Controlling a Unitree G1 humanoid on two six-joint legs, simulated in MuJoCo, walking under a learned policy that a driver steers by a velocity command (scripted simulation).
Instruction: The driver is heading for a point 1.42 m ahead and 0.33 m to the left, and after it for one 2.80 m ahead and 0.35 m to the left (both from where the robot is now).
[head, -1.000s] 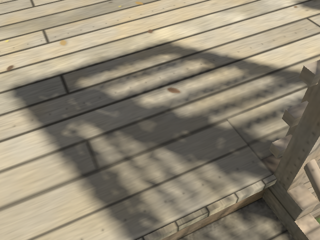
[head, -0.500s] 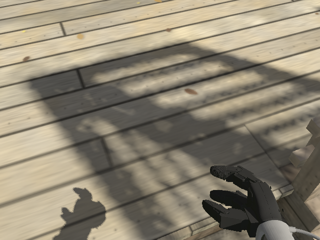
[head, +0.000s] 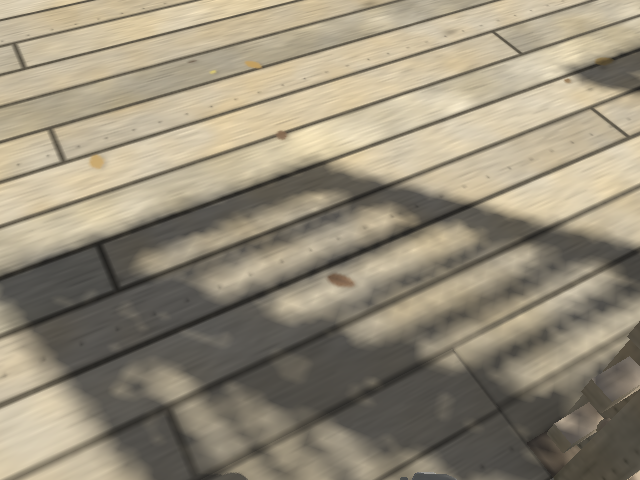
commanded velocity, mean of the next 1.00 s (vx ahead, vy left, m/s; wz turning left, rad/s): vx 0.50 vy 0.00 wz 0.38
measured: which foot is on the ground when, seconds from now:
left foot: down 0.00-0.24, up 0.26-0.78, down 0.80-1.00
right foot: up 0.00-0.20, down 0.22-0.82, up 0.84-1.00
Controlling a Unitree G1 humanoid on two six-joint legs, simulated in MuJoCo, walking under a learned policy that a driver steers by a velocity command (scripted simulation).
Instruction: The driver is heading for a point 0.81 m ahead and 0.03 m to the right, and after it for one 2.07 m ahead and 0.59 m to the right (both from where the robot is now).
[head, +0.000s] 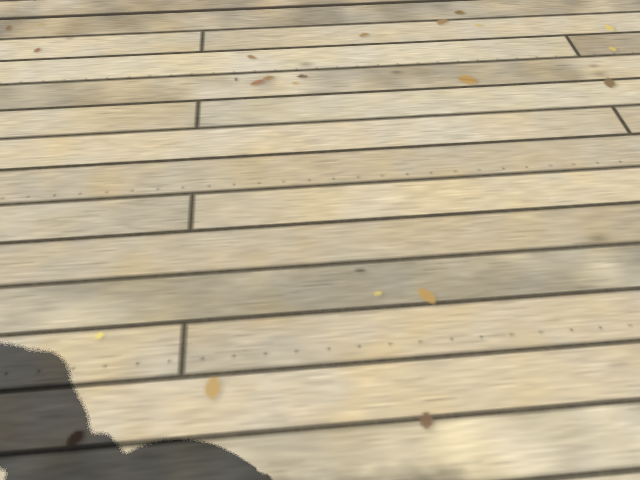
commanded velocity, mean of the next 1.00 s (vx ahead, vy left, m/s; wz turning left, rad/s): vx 0.50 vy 0.00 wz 0.12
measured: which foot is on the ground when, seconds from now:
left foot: down 0.00-0.20, up 0.22-0.66, down 0.68-1.00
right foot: up 0.00-0.18, down 0.20-0.68, up 0.70-1.00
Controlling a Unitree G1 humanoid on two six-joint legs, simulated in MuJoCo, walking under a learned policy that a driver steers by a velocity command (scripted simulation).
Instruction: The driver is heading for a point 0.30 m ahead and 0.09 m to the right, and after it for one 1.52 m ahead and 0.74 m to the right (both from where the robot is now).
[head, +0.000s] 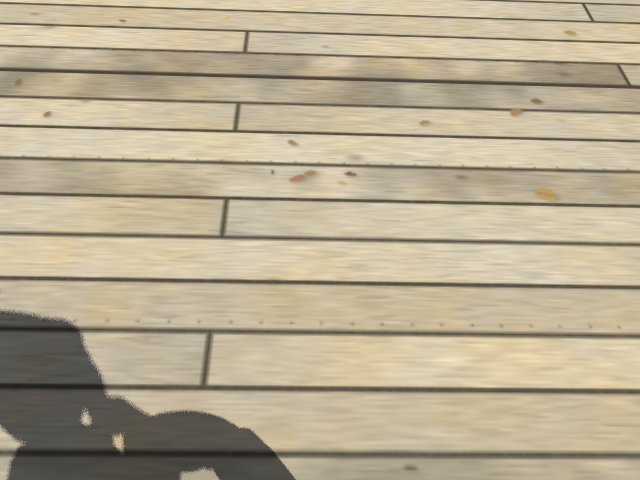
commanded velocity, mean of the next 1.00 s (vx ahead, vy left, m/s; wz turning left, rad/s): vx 0.18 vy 0.00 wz -0.54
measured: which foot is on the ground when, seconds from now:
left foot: down 0.00-0.20, up 0.22-0.66, down 0.68-1.00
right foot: up 0.00-0.18, down 0.20-0.68, up 0.70-1.00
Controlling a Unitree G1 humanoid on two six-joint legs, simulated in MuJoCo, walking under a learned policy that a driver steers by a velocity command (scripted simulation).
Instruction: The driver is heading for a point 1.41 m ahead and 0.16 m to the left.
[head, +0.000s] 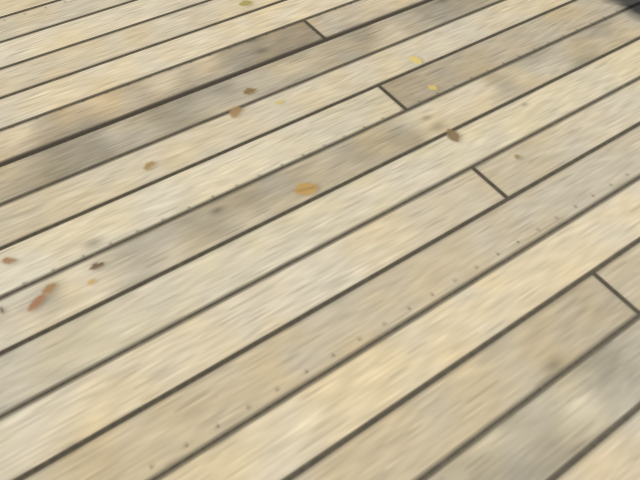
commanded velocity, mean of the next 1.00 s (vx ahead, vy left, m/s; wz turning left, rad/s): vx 0.28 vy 0.00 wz -0.12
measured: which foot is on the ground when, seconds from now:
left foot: down 0.00-0.08, up 0.10-0.54, down 0.56-1.00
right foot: up 0.00-0.06, down 0.08-0.56, up 0.58-1.00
